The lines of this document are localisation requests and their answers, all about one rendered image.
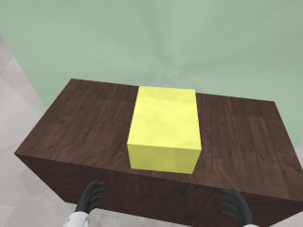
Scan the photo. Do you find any left robot forearm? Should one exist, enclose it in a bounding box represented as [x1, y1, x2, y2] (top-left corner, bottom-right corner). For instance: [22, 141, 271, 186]
[63, 211, 90, 227]

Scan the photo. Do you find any carton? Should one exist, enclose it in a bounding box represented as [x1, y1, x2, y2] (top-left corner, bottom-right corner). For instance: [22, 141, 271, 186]
[127, 86, 202, 174]

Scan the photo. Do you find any pedestal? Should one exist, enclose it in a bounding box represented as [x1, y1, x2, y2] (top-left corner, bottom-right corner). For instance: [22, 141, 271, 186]
[14, 79, 303, 227]

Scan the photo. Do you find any left robot hand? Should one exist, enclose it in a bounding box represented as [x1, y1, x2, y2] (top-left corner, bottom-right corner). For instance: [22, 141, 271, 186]
[75, 180, 106, 215]

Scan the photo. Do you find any right robot hand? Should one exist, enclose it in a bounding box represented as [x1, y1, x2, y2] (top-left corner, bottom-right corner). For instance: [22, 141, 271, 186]
[220, 188, 257, 227]

